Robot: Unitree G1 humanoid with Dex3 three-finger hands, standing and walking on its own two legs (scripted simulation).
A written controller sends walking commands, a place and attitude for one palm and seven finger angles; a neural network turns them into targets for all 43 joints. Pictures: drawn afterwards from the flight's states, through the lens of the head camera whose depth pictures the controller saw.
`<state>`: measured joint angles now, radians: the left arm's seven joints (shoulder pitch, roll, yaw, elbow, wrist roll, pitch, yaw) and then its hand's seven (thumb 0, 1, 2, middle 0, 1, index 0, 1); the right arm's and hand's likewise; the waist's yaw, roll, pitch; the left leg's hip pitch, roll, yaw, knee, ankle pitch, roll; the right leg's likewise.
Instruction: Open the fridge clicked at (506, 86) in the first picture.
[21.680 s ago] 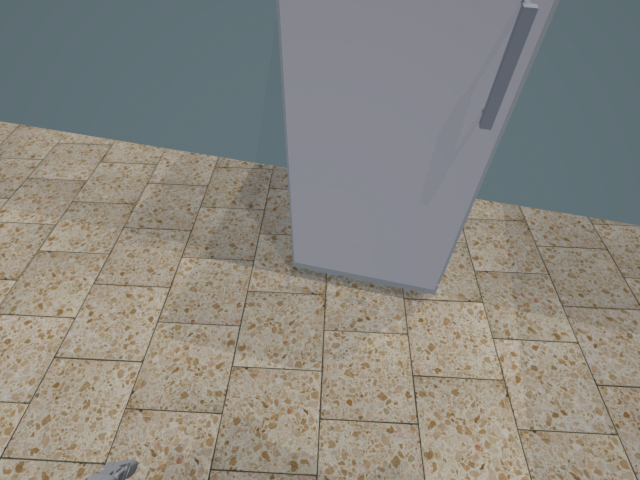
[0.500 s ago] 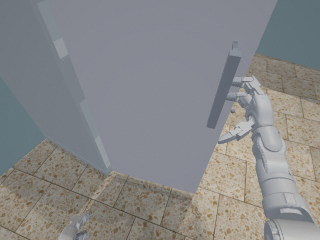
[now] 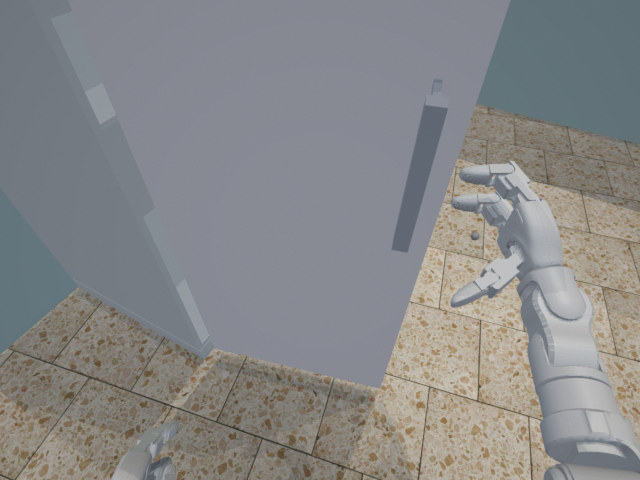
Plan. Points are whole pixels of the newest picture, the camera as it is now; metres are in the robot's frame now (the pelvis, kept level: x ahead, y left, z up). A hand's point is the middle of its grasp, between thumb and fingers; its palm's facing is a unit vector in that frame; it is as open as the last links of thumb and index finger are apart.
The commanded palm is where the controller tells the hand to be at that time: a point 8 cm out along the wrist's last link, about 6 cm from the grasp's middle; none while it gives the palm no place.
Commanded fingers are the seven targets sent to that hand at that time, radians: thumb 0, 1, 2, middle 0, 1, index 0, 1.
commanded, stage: slip the hand off the handle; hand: right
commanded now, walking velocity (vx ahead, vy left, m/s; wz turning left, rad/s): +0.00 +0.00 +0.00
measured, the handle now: (416, 174) +0.47 -0.09 +0.15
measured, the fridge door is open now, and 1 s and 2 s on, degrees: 76 76 76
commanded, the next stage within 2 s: draw the hand back to the body in 0.54 s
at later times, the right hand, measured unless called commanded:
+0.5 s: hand (469, 299) +0.29 -0.13 +0.14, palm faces -0.13 +0.98 -0.13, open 14.7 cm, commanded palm +0.26 -0.17 +0.14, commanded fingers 0.00 0.55 -0.20 0.25 1.15 0.25 1.15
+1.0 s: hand (503, 307) +0.27 -0.15 +0.15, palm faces +0.22 +0.98 +0.00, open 14.7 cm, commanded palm +0.22 -0.21 +0.16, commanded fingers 0.00 0.55 -0.20 0.25 1.15 0.25 1.15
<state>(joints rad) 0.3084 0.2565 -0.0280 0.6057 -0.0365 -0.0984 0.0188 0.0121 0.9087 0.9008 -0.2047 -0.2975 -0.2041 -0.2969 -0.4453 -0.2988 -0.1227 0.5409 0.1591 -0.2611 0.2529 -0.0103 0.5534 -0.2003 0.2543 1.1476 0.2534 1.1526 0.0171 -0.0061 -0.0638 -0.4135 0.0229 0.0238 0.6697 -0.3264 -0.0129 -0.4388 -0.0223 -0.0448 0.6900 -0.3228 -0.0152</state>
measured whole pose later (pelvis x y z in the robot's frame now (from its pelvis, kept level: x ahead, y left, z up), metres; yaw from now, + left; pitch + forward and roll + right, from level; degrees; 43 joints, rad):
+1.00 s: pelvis +0.01 +0.02 +0.01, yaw -2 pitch -2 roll +0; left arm 0.20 0.22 -0.08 0.61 -0.01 -0.12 0.06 0.02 0.91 0.90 -0.20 -0.30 -0.20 -0.30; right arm 0.10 -0.15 -0.07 -0.24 0.18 0.20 -0.08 -0.01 0.55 -0.20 0.25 1.15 0.25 1.15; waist -0.06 -0.04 -0.07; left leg -0.23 0.02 0.06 0.59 -0.32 0.01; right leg -0.26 -0.02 -0.01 0.60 -0.30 0.01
